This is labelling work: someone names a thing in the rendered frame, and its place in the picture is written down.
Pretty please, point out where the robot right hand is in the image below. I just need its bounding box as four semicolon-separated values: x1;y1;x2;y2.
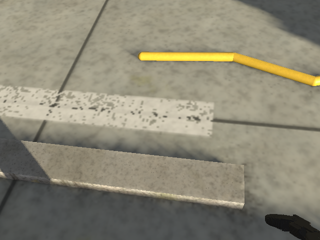
265;214;320;240

